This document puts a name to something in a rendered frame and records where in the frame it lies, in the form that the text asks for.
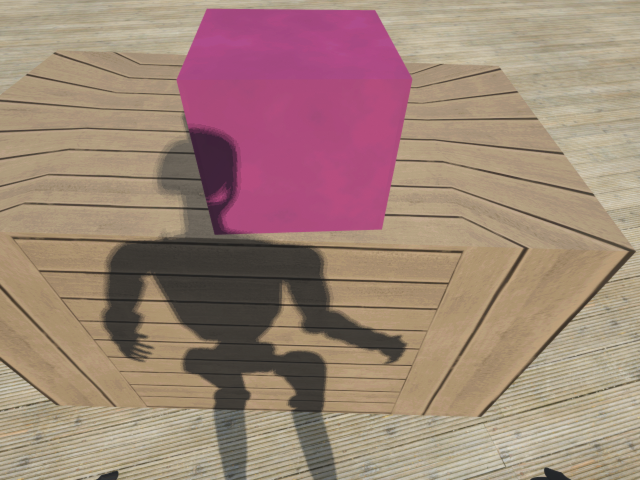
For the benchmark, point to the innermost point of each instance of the pedestal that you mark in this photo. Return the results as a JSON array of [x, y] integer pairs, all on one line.
[[115, 291]]

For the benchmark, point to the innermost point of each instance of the carton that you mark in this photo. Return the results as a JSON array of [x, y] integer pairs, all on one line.
[[295, 118]]

